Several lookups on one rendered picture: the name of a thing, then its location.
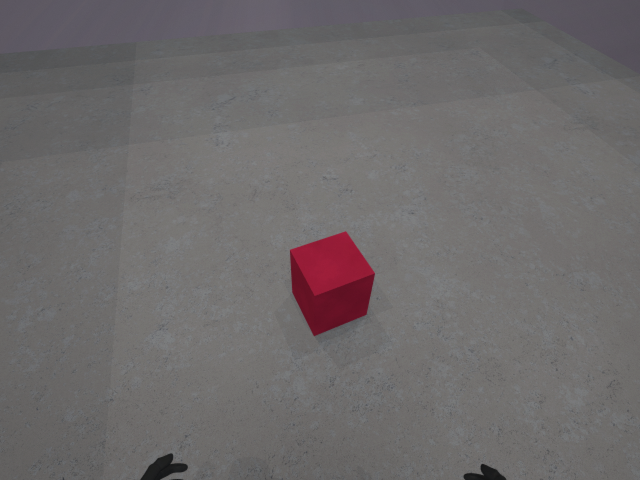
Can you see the left robot hand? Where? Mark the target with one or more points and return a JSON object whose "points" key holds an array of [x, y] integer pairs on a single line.
{"points": [[162, 467]]}

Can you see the carton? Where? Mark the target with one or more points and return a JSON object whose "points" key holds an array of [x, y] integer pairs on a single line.
{"points": [[331, 282]]}

